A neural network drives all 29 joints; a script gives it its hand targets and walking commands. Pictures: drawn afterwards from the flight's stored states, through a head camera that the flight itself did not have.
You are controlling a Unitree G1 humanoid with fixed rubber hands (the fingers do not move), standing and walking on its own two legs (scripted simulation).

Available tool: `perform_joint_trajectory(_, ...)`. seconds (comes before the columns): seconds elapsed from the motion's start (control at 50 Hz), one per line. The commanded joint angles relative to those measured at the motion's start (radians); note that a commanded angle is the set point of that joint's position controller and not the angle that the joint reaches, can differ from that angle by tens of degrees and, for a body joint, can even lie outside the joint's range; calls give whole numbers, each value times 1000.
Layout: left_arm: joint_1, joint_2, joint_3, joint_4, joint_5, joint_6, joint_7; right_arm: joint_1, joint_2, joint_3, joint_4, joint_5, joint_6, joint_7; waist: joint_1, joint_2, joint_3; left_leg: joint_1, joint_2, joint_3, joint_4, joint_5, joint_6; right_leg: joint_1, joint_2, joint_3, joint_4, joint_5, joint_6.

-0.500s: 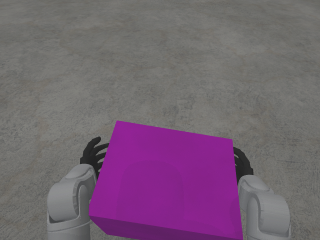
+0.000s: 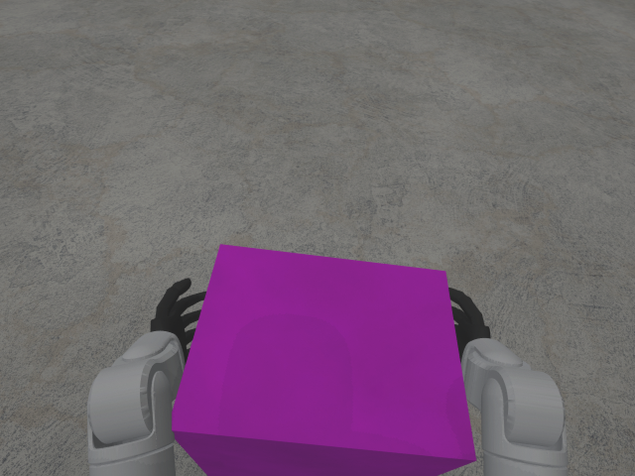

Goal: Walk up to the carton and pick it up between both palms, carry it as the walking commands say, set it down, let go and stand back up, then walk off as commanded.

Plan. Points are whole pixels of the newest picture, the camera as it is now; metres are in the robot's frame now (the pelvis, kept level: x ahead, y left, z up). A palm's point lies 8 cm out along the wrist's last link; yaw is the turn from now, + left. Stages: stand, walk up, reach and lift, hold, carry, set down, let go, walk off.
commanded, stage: carry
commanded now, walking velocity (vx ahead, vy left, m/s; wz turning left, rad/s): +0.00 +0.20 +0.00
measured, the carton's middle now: (315, 383) +0.23 +0.01 +0.00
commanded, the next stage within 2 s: none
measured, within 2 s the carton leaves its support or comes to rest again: neither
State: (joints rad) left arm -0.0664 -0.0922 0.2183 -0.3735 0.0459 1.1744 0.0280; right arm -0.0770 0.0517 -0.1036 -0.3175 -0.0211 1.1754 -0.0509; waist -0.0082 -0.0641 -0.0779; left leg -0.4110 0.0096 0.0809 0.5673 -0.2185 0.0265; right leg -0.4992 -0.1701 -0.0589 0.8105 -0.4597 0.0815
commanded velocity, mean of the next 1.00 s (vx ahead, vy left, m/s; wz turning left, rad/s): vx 0.00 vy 0.20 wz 0.00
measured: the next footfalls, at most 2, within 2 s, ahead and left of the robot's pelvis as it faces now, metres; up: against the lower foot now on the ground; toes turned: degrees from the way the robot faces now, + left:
right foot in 0.28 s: -0.01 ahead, -0.02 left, +0.00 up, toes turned -11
left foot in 0.60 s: +0.00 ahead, +0.32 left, +0.00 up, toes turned +3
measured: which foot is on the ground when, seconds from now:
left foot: down 0.00-0.30, up 0.32-0.58, down 0.60-0.96, up 0.98-1.00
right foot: up 0.00-0.26, down 0.28-0.60, up 0.62-0.94, down 0.96-1.00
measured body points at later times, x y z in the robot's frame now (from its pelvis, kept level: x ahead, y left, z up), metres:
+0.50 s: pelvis -0.06 +0.13 +0.01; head -0.05 +0.12 +0.46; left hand +0.21 +0.28 +0.07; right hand +0.19 -0.06 +0.06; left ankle -0.03 +0.28 -0.68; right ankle -0.05 -0.02 -0.73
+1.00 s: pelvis -0.11 +0.28 +0.00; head -0.12 +0.28 +0.45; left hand +0.16 +0.44 +0.07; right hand +0.13 +0.09 +0.06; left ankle -0.05 +0.33 -0.72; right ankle -0.12 +0.19 -0.73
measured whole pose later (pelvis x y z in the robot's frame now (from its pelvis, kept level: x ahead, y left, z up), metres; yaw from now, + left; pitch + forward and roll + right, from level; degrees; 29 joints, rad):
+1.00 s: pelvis -0.11 +0.28 +0.00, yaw -3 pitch +4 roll +0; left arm -0.08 -0.12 0.19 -0.34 0.04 1.13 0.03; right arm -0.03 0.04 -0.13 -0.39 -0.04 1.17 -0.04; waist 0.00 0.03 -0.10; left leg -0.47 -0.06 0.13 0.61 -0.26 0.04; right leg -0.33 -0.04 -0.15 0.56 -0.28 -0.02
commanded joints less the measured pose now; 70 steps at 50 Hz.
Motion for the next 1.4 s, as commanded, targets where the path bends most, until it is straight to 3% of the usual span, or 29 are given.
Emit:
perform_joint_trajectory(0.0, -518, -841, -853, -118, -377, -3, -231, -525, 856, 675, -234, 313, -33, 236, -16, 212, -289, 312, 262, -204, -153, 386, 155, -144, 102, -5, 356, -101, -28)
perform_joint_trajectory(0.18, -392, -761, -821, -53, -338, 9, -212, -444, 770, 666, -195, 295, -15, 229, -12, 232, -255, 202, 225, -233, -250, 100, 154, 55, 156, -90, -39, -17, -70)
perform_joint_trajectory(0.24, -399, -761, -788, -46, -330, 1, -217, -510, 766, 691, -207, 314, -17, 227, 6, 163, -267, 180, 167, -171, -235, 179, 60, 235, 135, -97, -381, 142, -82)
perform_joint_trajectory(0.26, -369, -759, -786, -52, -312, -1, -216, -484, 775, 688, -196, 305, -11, 231, 14, 119, -282, 52, 117, -128, -228, 136, -46, 420, 75, -46, -470, 183, -101)
perform_joint_trajectory(0.28, -345, -756, -776, -57, -311, -2, -223, -517, 776, 709, -243, 321, -17, 232, 23, -43, -285, -110, 61, -89, -86, 111, -109, 566, -111, 182, -531, 119, -140)
perform_joint_trajectory(0.3, -327, -765, -752, -10, -297, -3, -228, -583, 776, 729, -263, 333, -9, 233, 31, -333, -185, -249, 11, -52, 236, -218, -136, 416, -395, 479, -574, 168, -290)
perform_joint_trajectory(0.36, -389, -792, -774, -72, -316, -2, -231, -572, 794, 712, -224, 333, -16, 237, 3, -4, -155, -253, 46, -147, 543, -102, -99, 334, -260, 168, -506, 408, -223)
perform_joint_trajectory(0.4, -407, -779, -784, -109, -316, -2, -224, -593, 808, 731, -243, 361, -14, 235, -2, -57, -191, -193, 34, -92, 444, -75, -95, 324, -159, 55, -457, 417, -167)
perform_joint_trajectory(0.5, -308, -758, -747, -79, -285, 10, -212, -544, 791, 732, -271, 357, -8, 218, 15, -250, -247, -42, -23, 21, 113, -169, -90, 367, -146, 44, -370, 704, -156)
perform_joint_trajectory(0.54, -322, -753, -759, -95, -284, 16, -210, -494, 793, 712, -223, 342, 3, 218, -1, -251, -291, 51, -17, 36, -83, -45, -75, 381, -143, 17, -305, 690, -117)
perform_joint_trajectory(0.58, -314, -742, -775, -96, -280, 17, -212, -450, 797, 695, -186, 328, 7, 226, 2, -60, -282, 258, 31, 14, -211, 93, -63, 230, -82, -36, -156, 525, -50)
perform_joint_trajectory(0.6, -344, -743, -776, -84, -287, 21, -216, -481, 786, 688, -201, 328, -2, 228, -7, 149, -291, 364, 244, -233, -225, 411, -1, 25, 4, -76, -29, 215, 9)
perform_joint_trajectory(0.62, -399, -742, -797, -154, -313, 18, -224, -449, 793, 682, -181, 321, -16, 232, -18, 447, -315, 401, 331, -325, -136, 715, 105, -102, 82, -80, 98, -193, 28)
perform_joint_trajectory(0.64, -444, -779, -816, -131, -352, 14, -231, -491, 831, 674, -218, 334, -21, 231, -21, 362, -300, 384, 317, -303, -121, 789, 153, -122, 82, -47, 226, -240, 9)
perform_joint_trajectory(0.7, -527, -847, -866, -140, -400, -4, -239, -511, 845, 674, -253, 293, -35, 224, -11, 223, -283, 292, 232, -148, -135, 434, 139, -94, 89, -25, 308, -80, -23)
perform_joint_trajectory(0.84, -425, -768, -852, -123, -372, 3, -221, -455, 791, 676, -260, 291, -28, 223, -13, 215, -317, 283, 238, -222, -201, 216, 171, 45, 133, -67, -20, -39, -56)
perform_joint_trajectory(0.88, -375, -774, -820, -67, -351, 6, -221, -447, 765, 678, -242, 289, -19, 220, -6, 241, -289, 208, 219, -235, -227, 225, 119, 154, 148, -90, -164, 6, -76)
perform_joint_trajectory(0.9, -350, -746, -790, -45, -326, 2, -224, -463, 748, 676, -222, 290, -15, 223, 5, 173, -273, 187, 183, -193, -206, 194, 93, 232, 143, -97, -351, 119, -79)
perform_joint_trajectory(0.92, -347, -748, -792, -47, -324, 1, -229, -447, 748, 682, -213, 291, -14, 227, 10, 130, -272, 85, 134, -150, -189, 179, 14, 370, 67, -38, -435, 200, -83)
perform_joint_trajectory(0.94, -367, -754, -784, -56, -331, -2, -230, -481, 771, 698, -209, 309, -13, 227, 19, -44, -268, -60, 92, -117, -53, 148, -33, 494, -109, 186, -512, 173, -114)
perform_joint_trajectory(0.96, -319, -753, -771, -49, -313, -5, -236, -517, 739, 715, -269, 310, -13, 228, 25, -237, -198, -221, 10, -55, 191, -179, -100, 451, -357, 440, -525, 326, -254)
perform_joint_trajectory(0.98, -331, -774, -763, -41, -310, -5, -237, -598, 774, 735, -305, 324, -15, 233, 24, -199, -160, -232, 64, -145, 404, -200, -78, 351, -385, 402, -543, 392, -305)
perform_joint_trajectory(1.04, -393, -780, -776, -105, -322, -2, -227, -582, 812, 732, -248, 361, -13, 234, 3, -32, -152, -254, 57, -135, 461, -105, -85, 360, -216, 136, -475, 429, -196)
perform_joint_trajectory(1.12, -345, -748, -759, -122, -294, 3, -219, -556, 802, 736, -264, 358, -10, 229, 10, -114, -208, -101, -1, -7, 268, -172, -97, 335, -152, 48, -387, 767, -174)
perform_joint_trajectory(1.22, -345, -748, -778, -127, -296, 14, -213, -485, 803, 712, -219, 350, 3, 222, -2, -249, -273, 94, -21, 33, -146, -22, -62, 339, -129, 1, -270, 617, -88)
perform_joint_trajectory(1.24, -354, -737, -786, -138, -286, 15, -213, -473, 802, 707, -208, 343, 5, 232, -4, -107, -291, 211, 30, -9, -233, 55, -59, 266, -89, -42, -162, 479, -44)
perform_joint_trajectory(1.28, -361, -738, -797, -131, -306, 24, -216, -442, 787, 681, -186, 340, -10, 235, -18, 480, -273, 357, 345, -389, -220, 467, 81, -148, 106, -99, 124, -216, 25)
perform_joint_trajectory(1.34, -478, -817, -850, -130, -380, 1, -234, -469, 833, 666, -208, 306, -23, 232, -13, 199, -293, 328, 251, -192, -133, 473, 124, -122, 81, 9, 336, -110, -21)
perform_joint_trajectory(1.38, -501, -848, -878, -154, -407, -6, -236, -477, 847, 670, -280, 295, -42, 225, -8, 208, -305, 345, 224, -166, -142, 368, 137, -130, 83, -18, 288, -36, -15)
